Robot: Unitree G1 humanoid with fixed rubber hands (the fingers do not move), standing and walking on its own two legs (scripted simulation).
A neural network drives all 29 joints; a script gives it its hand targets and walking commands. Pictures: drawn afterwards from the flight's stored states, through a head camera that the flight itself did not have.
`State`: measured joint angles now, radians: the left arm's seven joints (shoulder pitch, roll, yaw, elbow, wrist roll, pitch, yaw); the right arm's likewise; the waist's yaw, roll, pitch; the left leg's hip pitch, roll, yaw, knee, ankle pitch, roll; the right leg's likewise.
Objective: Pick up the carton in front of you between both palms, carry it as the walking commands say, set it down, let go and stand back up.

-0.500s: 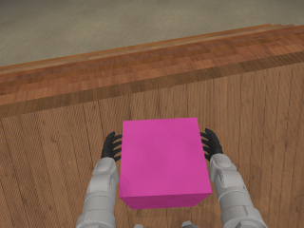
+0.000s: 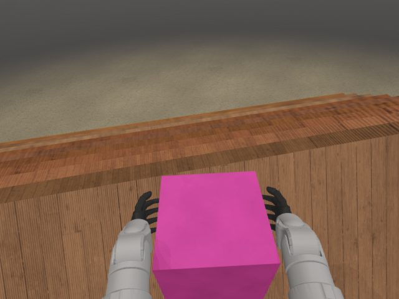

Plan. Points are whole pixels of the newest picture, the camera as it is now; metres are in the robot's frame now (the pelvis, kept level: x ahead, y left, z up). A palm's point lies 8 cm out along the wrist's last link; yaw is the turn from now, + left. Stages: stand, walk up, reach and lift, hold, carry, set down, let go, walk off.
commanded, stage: reach and lift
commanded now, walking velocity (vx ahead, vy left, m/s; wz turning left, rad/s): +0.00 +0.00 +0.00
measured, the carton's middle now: (211, 242) +0.28 +0.00 -0.05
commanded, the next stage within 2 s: hold in 0.88 s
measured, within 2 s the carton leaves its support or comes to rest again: neither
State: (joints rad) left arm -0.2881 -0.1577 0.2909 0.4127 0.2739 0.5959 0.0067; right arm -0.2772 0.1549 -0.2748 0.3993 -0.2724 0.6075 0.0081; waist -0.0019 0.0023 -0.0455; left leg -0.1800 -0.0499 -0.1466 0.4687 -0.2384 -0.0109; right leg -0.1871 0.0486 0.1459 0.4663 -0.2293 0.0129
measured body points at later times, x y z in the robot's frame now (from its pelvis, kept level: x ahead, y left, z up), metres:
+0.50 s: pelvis +0.00 +0.00 +0.00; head -0.02 +0.00 +0.45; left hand +0.31 +0.15 +0.03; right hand +0.31 -0.15 +0.02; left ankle +0.01 +0.13 -0.74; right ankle +0.02 -0.13 -0.74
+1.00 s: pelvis +0.01 +0.00 +0.01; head -0.03 +0.00 +0.46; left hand +0.31 +0.15 +0.05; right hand +0.30 -0.15 +0.04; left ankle +0.01 +0.13 -0.74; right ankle +0.02 -0.13 -0.74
